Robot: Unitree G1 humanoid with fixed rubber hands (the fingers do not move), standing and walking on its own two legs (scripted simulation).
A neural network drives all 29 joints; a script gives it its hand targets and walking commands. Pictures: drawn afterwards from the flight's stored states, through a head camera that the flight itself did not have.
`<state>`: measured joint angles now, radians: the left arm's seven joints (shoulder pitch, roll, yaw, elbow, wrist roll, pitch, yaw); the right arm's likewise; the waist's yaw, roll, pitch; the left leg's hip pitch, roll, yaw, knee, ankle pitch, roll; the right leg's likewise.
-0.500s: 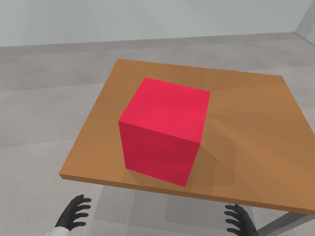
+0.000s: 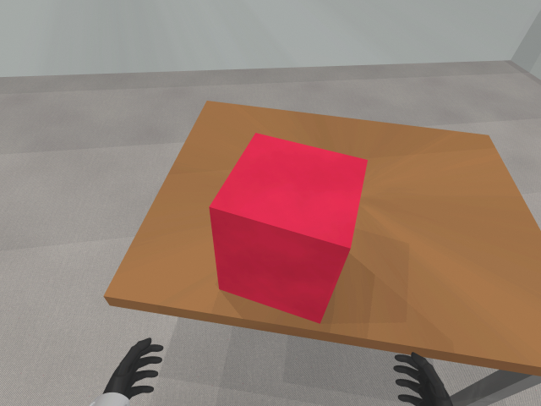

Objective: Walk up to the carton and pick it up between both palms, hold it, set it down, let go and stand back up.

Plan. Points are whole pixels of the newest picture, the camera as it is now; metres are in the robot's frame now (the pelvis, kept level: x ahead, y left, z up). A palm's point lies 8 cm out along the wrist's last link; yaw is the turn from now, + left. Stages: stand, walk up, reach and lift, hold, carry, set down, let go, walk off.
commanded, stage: let go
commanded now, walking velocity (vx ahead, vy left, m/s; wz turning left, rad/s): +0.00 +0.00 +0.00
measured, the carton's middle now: (288, 229) +0.43 -0.01 -0.01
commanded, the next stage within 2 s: stand in 0.08 s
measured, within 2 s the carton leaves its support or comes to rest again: neither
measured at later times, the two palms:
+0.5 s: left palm out of the picture +0.09 +0.32 -0.09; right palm out of the picture +0.11 -0.29 -0.09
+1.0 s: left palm out of the picture +0.07 +0.33 -0.10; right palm out of the picture +0.10 -0.30 -0.09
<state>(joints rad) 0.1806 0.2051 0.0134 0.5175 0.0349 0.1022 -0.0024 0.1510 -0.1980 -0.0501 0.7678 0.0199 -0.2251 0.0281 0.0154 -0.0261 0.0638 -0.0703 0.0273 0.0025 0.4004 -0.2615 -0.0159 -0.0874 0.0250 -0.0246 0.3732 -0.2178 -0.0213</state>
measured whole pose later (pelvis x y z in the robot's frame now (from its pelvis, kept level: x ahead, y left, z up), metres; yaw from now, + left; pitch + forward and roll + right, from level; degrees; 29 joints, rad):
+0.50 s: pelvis -0.01 +0.01 +0.00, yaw +1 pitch -1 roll +0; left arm 0.19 0.39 0.02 0.82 0.02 -0.03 -0.01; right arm 0.17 -0.39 -0.01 0.86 -0.04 -0.04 0.01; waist 0.02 0.00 0.00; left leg -0.15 0.00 0.00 0.43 -0.25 0.00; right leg -0.18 0.00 -0.03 0.42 -0.21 -0.01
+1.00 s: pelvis -0.01 +0.01 +0.00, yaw +1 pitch -2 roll +0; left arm 0.14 0.41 -0.01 0.99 0.01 -0.03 -0.01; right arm 0.14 -0.41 0.02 0.99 -0.02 -0.03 0.00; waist 0.02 0.00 0.01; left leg -0.12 0.00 0.00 0.36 -0.21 0.01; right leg -0.14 -0.01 -0.03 0.36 -0.19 0.00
